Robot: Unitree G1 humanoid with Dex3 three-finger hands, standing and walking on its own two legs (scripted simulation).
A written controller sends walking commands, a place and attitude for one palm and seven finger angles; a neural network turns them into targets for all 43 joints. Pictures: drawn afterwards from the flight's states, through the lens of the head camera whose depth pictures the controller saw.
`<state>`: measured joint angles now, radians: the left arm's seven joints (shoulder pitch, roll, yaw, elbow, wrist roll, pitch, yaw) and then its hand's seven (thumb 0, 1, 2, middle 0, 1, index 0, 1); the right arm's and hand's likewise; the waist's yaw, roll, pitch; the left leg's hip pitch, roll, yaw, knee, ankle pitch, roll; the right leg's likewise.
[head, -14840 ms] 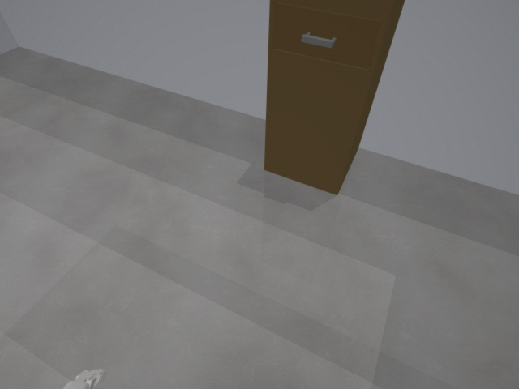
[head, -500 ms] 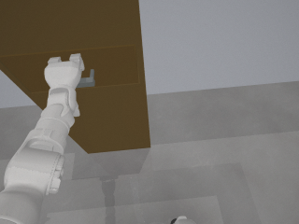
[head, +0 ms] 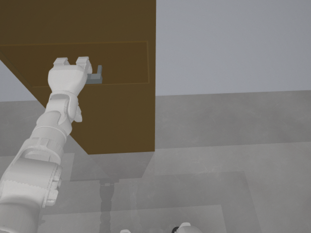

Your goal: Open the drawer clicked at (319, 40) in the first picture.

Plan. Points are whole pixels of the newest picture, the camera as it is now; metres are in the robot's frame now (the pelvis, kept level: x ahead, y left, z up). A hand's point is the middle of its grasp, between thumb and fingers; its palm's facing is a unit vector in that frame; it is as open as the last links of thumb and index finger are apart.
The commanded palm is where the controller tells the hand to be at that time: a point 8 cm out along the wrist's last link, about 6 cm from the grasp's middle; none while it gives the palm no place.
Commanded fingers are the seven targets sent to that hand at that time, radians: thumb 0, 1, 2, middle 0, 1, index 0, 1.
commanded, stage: lower the fingers behind the handle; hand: left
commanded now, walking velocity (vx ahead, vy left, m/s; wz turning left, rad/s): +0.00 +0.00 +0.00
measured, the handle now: (81, 74) +0.55 +0.20 +0.04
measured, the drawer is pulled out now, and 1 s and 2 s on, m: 0.00 0.00 0.01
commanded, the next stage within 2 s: close the thumb around the handle in 0.82 s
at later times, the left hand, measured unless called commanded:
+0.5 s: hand (82, 94) +0.50 +0.19 +0.01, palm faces +0.00 -0.01 -1.00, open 13.8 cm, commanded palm +0.48 +0.19 +0.07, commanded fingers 0.00 -0.50 0.30 -0.30 -1.20 -0.30 -1.20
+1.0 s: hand (82, 95) +0.49 +0.19 +0.02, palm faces -0.03 +0.00 -1.00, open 13.8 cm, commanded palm +0.47 +0.19 +0.07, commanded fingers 0.00 -0.22 0.42 -0.32 -1.23 -0.32 -1.23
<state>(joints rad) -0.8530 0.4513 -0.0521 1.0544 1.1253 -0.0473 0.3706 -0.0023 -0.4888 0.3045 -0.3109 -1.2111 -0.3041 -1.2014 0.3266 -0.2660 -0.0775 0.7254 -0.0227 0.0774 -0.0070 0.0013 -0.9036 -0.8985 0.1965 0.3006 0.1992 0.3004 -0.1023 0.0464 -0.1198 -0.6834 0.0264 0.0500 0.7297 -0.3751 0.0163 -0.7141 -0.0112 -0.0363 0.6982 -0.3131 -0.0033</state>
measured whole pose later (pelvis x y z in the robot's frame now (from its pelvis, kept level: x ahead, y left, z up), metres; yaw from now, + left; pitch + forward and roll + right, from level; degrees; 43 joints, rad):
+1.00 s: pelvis +0.00 +0.00 -0.01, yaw +0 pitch +20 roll -1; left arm -0.85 0.43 -0.06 1.08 1.12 -0.06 0.38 0.00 -0.47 0.31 -0.30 -1.21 -0.30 -1.20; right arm 0.35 -0.26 -0.07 0.73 -0.03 0.07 -0.01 0.00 -0.90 -0.90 0.20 0.30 0.20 0.30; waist -0.11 0.06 -0.14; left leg -0.74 0.03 0.05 0.79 -0.40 0.02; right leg -0.77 -0.01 -0.03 0.75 -0.34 0.00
